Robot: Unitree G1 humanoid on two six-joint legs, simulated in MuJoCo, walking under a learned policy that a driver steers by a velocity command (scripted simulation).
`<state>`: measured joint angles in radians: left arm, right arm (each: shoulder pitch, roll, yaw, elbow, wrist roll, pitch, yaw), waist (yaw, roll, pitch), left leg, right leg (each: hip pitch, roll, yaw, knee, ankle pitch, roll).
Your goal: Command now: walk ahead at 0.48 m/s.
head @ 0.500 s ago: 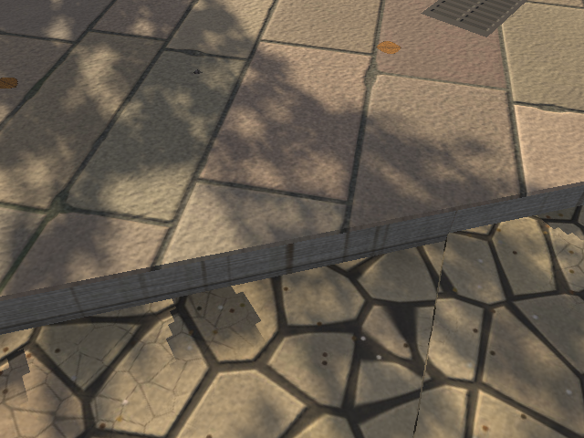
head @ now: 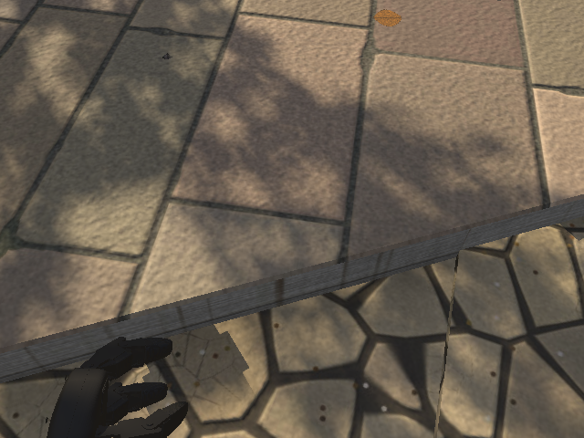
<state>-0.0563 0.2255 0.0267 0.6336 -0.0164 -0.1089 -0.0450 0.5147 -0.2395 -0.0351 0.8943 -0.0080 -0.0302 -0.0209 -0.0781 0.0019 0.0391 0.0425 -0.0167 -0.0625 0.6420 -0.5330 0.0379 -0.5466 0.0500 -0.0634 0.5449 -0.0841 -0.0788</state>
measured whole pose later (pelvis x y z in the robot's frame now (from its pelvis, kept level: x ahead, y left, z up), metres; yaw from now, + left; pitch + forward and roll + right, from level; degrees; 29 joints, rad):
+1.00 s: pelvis +0.54 +0.07 +0.03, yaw +19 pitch +2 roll +0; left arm 0.13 0.20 -0.01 0.70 0.04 -0.05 0.00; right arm 0.39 -0.25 -0.05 0.84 -0.04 -0.04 -0.01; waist -0.04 0.02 -0.03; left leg -0.05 -0.09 -0.15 0.39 -0.34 0.07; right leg -0.47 -0.02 -0.06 0.83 -0.35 -0.04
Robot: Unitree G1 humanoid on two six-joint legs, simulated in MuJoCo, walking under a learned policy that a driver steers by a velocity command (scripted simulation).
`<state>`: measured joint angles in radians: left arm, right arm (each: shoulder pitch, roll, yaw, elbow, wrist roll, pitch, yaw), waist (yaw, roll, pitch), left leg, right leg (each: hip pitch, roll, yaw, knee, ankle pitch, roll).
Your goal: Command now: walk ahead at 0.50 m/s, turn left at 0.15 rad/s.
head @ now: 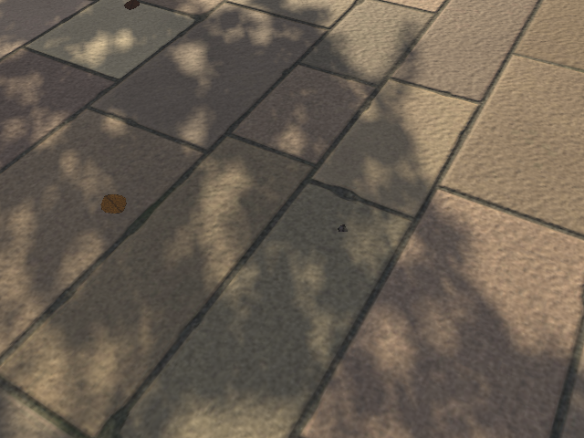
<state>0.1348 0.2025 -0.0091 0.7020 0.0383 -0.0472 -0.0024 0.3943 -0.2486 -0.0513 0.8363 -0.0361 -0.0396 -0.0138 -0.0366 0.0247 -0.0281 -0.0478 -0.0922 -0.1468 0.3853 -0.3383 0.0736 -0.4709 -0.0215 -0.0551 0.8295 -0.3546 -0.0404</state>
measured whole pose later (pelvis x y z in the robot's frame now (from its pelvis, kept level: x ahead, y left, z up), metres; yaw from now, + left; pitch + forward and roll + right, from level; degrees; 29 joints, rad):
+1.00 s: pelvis +0.51 -0.09 +0.12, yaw +1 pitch +4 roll +1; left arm -0.07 0.18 0.04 0.72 0.04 -0.05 -0.06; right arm 0.53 -0.17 0.00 1.06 -0.05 -0.12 0.07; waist -0.08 0.00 -0.06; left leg 0.11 -0.01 0.04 0.28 -0.45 0.02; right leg -0.54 -0.02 -0.04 0.53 -0.05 -0.08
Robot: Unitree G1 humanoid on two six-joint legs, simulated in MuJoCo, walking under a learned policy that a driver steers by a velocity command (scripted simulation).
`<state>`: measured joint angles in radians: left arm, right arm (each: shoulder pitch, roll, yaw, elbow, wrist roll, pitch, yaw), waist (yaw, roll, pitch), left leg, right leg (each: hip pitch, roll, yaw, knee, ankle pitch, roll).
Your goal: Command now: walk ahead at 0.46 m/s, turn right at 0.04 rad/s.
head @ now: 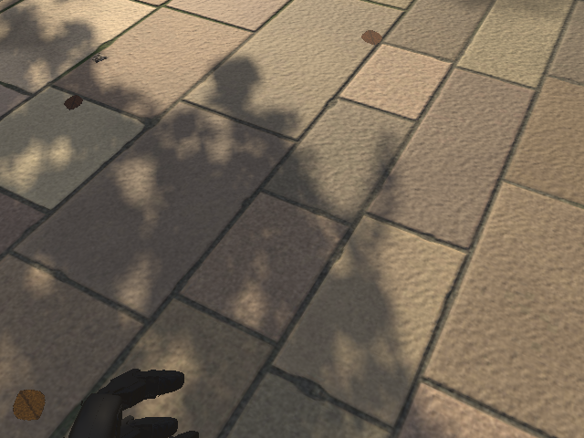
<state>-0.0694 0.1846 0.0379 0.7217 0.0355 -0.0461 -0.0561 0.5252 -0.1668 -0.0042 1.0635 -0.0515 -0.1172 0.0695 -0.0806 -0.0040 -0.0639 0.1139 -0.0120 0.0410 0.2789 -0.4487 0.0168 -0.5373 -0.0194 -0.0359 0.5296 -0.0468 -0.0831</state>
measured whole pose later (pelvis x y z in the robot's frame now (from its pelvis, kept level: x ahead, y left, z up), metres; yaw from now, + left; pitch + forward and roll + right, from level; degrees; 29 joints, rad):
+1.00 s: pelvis +0.14 -0.05 +0.01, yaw -32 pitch +2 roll +2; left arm 0.23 0.27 0.07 0.64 0.02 0.04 0.00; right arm 0.14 -0.30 -0.10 0.75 -0.01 0.02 -0.06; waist 0.00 0.03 0.02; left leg -0.57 0.05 0.00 1.03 -0.45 -0.05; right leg -0.35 0.01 0.03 0.59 -0.28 -0.04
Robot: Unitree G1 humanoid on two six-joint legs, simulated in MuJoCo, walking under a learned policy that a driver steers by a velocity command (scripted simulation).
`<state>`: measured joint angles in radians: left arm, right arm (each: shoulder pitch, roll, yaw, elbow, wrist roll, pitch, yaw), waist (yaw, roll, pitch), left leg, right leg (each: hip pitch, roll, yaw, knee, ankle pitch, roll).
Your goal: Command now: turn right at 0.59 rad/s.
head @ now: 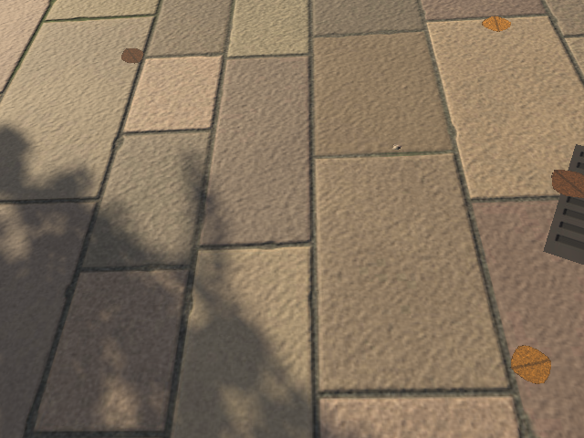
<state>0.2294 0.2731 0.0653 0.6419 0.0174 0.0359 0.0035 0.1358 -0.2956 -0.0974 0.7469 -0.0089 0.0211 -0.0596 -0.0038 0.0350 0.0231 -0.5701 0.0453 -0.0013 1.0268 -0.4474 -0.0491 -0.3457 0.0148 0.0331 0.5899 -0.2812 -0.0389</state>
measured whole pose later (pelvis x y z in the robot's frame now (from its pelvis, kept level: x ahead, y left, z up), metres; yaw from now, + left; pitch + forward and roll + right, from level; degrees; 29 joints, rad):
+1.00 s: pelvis +0.00 +0.03 +0.00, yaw -8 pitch -1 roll +0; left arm 0.21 0.20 0.05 0.68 0.01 0.01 0.02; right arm 0.22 -0.21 -0.04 0.72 -0.01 -0.03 -0.01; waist 0.00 -0.01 0.02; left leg -0.23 -0.02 -0.01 0.56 -0.32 0.01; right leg -0.29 0.05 0.12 0.57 -0.26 0.01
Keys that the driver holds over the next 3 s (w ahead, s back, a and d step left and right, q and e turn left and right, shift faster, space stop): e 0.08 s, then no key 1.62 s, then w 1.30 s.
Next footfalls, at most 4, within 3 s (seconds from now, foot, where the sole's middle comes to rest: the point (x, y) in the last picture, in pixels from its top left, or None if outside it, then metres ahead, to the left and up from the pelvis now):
0.36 left None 0.05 0.13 -0.77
2.04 right None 0.12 -0.12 -0.77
2.52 left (304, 421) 0.51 0.06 -0.77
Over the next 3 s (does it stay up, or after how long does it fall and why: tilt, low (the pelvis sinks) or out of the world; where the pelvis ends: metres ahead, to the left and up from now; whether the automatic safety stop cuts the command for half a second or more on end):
stays up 0.57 -0.06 0.00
